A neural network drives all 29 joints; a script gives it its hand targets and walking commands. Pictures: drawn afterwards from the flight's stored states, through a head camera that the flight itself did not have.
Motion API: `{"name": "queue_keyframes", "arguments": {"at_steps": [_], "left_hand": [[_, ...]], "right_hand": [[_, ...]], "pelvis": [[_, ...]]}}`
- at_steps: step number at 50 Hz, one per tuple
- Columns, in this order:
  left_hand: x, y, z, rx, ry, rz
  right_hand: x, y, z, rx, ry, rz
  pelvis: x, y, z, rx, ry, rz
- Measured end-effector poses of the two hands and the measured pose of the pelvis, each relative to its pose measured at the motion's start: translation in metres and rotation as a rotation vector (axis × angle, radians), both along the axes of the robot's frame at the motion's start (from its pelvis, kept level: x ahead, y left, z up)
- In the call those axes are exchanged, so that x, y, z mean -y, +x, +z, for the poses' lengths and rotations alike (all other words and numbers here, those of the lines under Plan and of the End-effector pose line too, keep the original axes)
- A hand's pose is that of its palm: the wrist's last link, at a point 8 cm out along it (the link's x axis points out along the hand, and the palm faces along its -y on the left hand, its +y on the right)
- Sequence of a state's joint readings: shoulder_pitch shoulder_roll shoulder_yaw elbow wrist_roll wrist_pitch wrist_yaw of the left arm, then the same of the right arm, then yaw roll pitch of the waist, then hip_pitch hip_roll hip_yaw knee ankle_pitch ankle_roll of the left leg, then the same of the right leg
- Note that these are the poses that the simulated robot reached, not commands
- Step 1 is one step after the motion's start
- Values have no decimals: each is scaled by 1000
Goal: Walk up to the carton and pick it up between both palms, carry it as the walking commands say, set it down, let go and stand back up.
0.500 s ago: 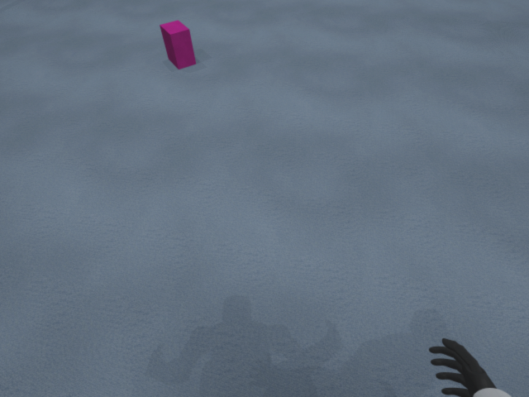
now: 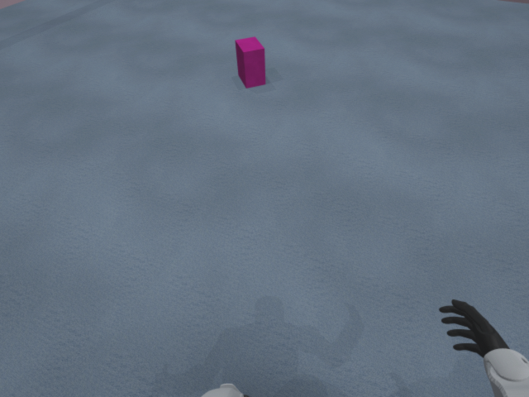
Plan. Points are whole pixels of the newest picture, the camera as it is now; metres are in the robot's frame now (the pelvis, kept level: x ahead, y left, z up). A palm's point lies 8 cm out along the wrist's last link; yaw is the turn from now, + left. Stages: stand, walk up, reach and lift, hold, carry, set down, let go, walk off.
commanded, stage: walk up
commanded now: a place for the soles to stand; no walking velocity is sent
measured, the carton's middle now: (250, 62) +2.34 +0.21 -0.61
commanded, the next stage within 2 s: none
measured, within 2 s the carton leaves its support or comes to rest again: neither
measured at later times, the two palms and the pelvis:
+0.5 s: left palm (93, 299) +0.28 +0.31 -0.03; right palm (442, 202) +0.51 -0.34 -0.04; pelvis +0.29 -0.05 +0.03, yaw +6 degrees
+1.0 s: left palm (159, 156) +0.66 +0.30 -0.04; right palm (441, 173) +0.65 -0.40 -0.10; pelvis +0.57 -0.05 +0.00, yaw +4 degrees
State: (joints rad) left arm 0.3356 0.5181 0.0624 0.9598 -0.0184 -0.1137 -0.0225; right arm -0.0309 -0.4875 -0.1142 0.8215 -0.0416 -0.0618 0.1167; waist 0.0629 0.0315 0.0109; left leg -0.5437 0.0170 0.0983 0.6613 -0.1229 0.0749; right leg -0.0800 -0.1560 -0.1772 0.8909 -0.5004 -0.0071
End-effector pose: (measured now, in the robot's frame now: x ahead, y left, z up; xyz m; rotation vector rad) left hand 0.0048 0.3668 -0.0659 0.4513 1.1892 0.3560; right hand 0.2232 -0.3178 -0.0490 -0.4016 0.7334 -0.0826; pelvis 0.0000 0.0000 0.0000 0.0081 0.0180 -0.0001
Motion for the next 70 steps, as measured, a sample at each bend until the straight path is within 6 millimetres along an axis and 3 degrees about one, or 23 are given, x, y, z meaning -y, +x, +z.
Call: {"name": "queue_keyframes", "arguments": {"at_steps": [2, 5, 9, 12, 14, 16, 19, 26, 30, 32, 34, 37, 44, 47, 49, 52, 59, 64, 70], "left_hand": [[17, 43, -7, 37, -43, -32], [48, 117, -8, 125, -110, -101], [81, 206, -1, 182, -144, -215], [89, 258, 3, 215, -110, -237], [86, 278, 7, 254, -75, -197], [81, 286, 15, 277, -46, -144], [71, 284, 27, 246, -9, -79], [51, 278, 35, 85, -1, 74], [37, 305, 16, 48, -14, 131], [35, 330, 1, 38, -32, 131], [41, 366, -9, 58, -61, 106], [54, 431, -13, 118, -113, 35], [74, 570, 1, 180, -143, -125], [73, 616, 13, 198, -102, -126], [69, 641, 19, 224, -53, -114], [65, 662, 29, 273, 5, -72], [67, 665, 45, 193, 24, 33], [64, 676, 38, 115, -8, 87], [49, 711, 17, 49, -56, 143]], "right_hand": [[1, 4, -10, -42, 8, -30], [8, -6, -22, -142, 25, -85], [31, -14, -34, -225, 41, -161], [55, 1, -45, -247, 36, -193], [66, 24, -52, -264, 23, -189], [68, 60, -50, -265, 15, -163], [60, 132, -36, -212, 18, -93], [13, 311, 11, -62, 55, 99], [-12, 394, 20, 8, 25, 160], [-17, 420, 15, 38, 2, 149], [-17, 427, 9, 26, -6, 124], [-7, 415, -1, -42, 7, 44], [43, 384, -21, -202, -8, -110], [67, 396, -31, -233, -10, -159], [80, 416, -42, -241, -13, -167], [80, 461, -52, -247, -9, -134], [46, 579, -34, -227, 52, -5], [26, 656, -16, -219, 50, 69], [-4, 763, -2, -170, 12, 121]], "pelvis": [[3, 23, 2, 3, 13, 10], [10, 56, 9, 11, 41, 19], [24, 103, 12, 30, 66, 0], [39, 144, 3, 44, 49, 5], [46, 172, -1, 37, 13, 34], [50, 197, 2, 39, -12, 69], [53, 230, 13, 42, -30, 92], [47, 307, 30, 33, -26, 108], [33, 359, 18, 25, -28, 113], [25, 382, 8, 23, -22, 119], [22, 400, 6, 31, -9, 130], [22, 429, 10, 41, 22, 119], [30, 497, 15, 60, 53, 77], [39, 535, 11, 61, 50, 69], [47, 561, 4, 59, 38, 70], [55, 589, 0, 65, -7, 96], [57, 649, 24, 51, -30, 127], [53, 696, 32, 41, -26, 149], [29, 763, 27, 13, -34, 171]]}}
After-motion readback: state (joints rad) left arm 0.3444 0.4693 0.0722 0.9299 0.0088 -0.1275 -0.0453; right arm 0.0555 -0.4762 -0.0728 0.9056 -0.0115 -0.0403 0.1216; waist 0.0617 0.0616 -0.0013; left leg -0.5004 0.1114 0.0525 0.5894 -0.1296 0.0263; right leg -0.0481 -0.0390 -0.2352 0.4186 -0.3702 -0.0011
